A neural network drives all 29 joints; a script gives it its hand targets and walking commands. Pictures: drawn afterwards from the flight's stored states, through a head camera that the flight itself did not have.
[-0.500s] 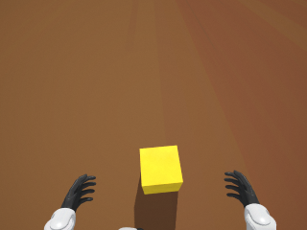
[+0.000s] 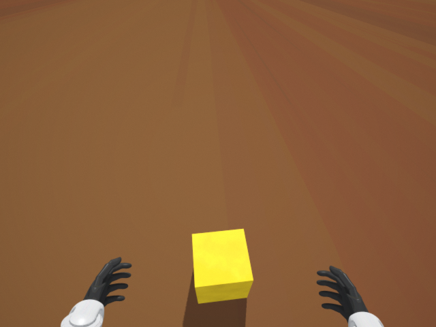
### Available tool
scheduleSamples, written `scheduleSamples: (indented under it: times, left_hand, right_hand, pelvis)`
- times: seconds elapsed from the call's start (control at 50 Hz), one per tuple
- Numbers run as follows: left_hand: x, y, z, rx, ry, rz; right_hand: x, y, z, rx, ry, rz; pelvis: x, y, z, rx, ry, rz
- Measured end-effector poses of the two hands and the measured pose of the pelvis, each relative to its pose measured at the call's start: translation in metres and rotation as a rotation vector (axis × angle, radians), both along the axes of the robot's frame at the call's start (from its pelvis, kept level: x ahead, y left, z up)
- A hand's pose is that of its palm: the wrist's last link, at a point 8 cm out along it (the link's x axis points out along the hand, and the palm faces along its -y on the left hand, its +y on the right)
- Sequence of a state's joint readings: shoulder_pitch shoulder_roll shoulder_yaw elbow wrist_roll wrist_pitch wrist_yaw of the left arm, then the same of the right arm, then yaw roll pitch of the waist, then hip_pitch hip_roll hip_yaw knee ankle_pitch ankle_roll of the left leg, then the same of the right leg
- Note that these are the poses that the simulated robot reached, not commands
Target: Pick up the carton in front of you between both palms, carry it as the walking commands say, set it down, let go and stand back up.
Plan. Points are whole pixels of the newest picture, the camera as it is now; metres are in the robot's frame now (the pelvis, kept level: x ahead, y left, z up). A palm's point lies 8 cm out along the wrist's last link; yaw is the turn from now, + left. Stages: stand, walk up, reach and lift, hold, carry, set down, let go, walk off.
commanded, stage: let go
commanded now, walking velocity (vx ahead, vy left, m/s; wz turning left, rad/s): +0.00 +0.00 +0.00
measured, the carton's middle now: (220, 267) +0.42 +0.00 -0.65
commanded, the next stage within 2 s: stand in 0.02 s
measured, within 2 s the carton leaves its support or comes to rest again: neither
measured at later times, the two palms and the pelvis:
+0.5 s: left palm (69, 310) +0.15 +0.29 -0.09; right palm (381, 321) +0.14 -0.28 -0.08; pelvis +0.02 +0.01 +0.00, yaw -1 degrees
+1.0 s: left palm out of the picture +0.12 +0.31 -0.10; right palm out of the picture +0.11 -0.29 -0.09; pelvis +0.01 +0.01 +0.00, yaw -1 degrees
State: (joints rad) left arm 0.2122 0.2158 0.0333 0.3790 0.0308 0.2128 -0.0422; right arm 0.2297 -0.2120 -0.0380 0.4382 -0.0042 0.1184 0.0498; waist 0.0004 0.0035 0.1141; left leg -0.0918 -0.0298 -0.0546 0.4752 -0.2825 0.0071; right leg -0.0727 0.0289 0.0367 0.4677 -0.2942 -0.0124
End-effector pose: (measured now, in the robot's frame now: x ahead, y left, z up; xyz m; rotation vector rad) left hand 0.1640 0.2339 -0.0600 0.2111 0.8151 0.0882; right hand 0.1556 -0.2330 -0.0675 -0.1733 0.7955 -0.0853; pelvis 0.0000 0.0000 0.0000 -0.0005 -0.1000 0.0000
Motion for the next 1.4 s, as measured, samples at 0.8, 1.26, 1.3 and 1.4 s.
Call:
scheduleSamples:
  times: [0.8,1.26,1.3,1.4]
  left_hand:
    - [-0.025,0.07,-0.035,0.15,0.167,0.043]
    - [-0.067,0.079,-0.04,0.158,0.257,0.066]
    - [-0.07,0.08,-0.04,0.159,0.264,0.068]
    - [-0.075,0.082,-0.04,0.162,0.277,0.07]
  right_hand:
    - [-0.028,-0.05,-0.017,-0.213,0.193,-0.063]
    - [-0.061,-0.059,-0.021,-0.221,0.268,-0.072]
    - [-0.063,-0.06,-0.021,-0.22,0.273,-0.072]
    - [-0.067,-0.061,-0.022,-0.22,0.285,-0.074]
  pelvis:
    - [0.016,0.013,0.003,-0.004,0.079,-0.011]
    - [-0.002,0.012,0.007,-0.004,0.062,-0.011]
    - [-0.003,0.012,0.007,-0.004,0.061,-0.011]
    - [-0.005,0.012,0.008,-0.004,0.06,-0.011]
